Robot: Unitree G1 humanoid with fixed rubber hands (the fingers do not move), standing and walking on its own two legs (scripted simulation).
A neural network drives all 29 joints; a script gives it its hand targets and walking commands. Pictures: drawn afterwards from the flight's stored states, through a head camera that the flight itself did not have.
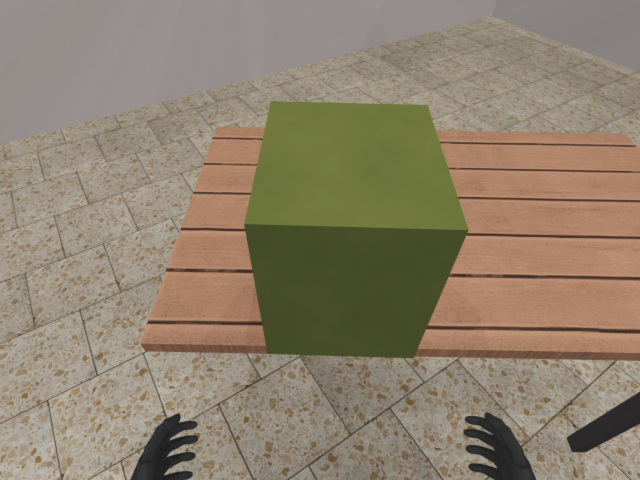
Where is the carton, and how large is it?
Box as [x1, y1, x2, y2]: [244, 101, 467, 357]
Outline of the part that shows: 271,101 244,222 267,353 413,357 467,232 467,227 427,105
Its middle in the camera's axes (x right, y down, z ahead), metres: +0.04 -0.01 +0.59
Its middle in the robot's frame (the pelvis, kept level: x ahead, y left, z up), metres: +0.45 -0.01 +0.04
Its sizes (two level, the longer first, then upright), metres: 0.257 0.231 0.290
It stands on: a table, 0.68 m high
